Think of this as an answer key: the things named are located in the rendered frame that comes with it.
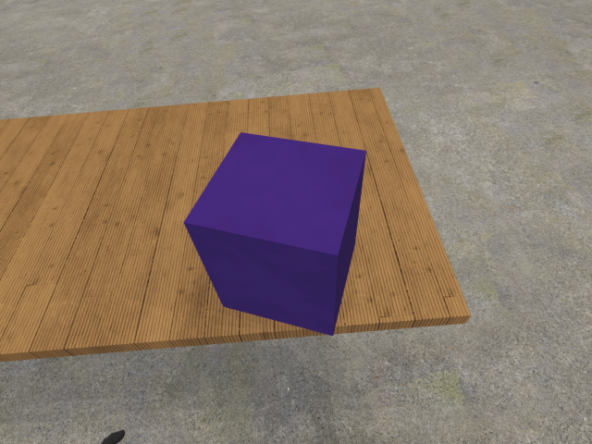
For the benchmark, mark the carton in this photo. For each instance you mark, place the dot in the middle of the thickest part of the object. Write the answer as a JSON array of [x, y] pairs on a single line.
[[276, 225]]

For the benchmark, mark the table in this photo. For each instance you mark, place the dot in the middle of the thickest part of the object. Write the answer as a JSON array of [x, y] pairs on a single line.
[[95, 257]]

